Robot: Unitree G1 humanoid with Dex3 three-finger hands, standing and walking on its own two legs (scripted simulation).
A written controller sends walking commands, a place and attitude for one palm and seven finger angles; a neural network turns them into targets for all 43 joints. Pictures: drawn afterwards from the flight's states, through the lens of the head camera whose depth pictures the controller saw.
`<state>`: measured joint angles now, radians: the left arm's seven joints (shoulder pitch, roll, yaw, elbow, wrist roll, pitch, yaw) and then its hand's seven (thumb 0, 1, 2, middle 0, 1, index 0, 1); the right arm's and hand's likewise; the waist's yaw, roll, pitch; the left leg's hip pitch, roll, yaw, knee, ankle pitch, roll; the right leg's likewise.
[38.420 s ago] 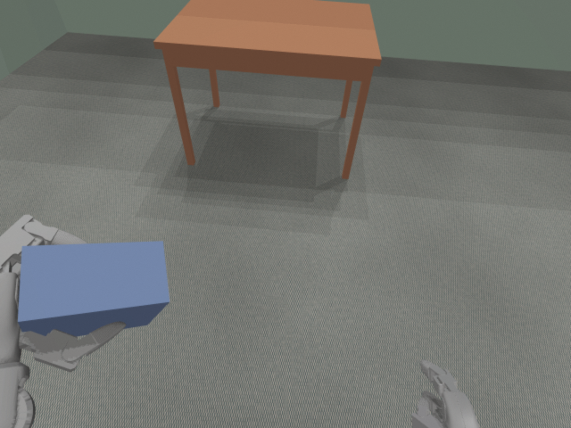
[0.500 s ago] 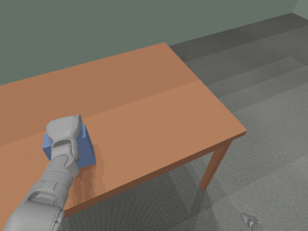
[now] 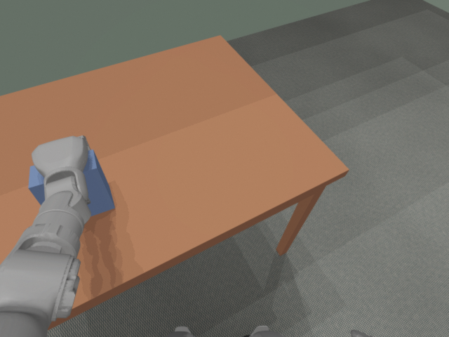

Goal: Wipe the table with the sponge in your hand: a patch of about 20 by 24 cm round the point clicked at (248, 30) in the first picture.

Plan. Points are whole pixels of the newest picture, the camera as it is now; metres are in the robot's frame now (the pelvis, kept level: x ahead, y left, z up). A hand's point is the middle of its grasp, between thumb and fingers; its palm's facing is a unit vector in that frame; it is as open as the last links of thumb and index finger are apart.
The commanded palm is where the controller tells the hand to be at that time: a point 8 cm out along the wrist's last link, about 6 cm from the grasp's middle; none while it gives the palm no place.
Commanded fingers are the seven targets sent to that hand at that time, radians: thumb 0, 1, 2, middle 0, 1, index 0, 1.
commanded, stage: wipe forward along the middle lane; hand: left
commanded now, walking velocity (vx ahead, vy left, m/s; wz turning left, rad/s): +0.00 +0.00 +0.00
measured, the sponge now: (78, 195) +0.40 +0.31 -0.03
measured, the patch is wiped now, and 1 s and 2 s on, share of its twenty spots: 1.00 1.00 1.00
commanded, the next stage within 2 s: slide back across to the first lane in 0.34 s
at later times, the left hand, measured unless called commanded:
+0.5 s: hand (63, 151) +0.48 +0.34 +0.02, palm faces -0.15 -0.01 -0.99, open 10.7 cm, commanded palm +0.46 +0.33 +0.06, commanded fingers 0.00 0.10 1.30 -1.20 -1.60 -1.20 -1.60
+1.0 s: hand (37, 157) +0.46 +0.38 +0.02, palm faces -0.11 -0.06 -0.99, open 10.7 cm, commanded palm +0.43 +0.38 +0.07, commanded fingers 0.00 0.10 1.30 -1.20 -1.60 -1.20 -1.60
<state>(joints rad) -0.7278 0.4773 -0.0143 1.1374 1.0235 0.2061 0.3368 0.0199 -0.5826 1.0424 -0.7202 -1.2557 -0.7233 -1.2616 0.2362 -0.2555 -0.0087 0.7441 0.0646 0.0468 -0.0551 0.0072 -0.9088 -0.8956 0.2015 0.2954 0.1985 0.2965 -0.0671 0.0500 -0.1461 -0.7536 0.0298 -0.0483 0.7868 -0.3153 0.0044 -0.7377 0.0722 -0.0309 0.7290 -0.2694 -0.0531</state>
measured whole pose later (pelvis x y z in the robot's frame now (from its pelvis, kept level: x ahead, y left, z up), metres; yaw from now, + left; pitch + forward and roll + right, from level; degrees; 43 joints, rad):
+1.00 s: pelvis +0.05 +0.06 +0.01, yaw -1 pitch +16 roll -3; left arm -0.65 0.55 0.09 1.04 1.06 0.16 0.28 0.02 -0.56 1.04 -0.67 -1.31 -0.68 -1.32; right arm 0.26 -0.25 -0.02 0.72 0.06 0.11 0.01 0.01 -0.91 -0.90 0.20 0.30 0.20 0.30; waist -0.07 0.03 -0.16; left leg -0.65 0.00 0.00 0.74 -0.37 0.05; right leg -0.61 0.04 0.02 0.62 -0.29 0.01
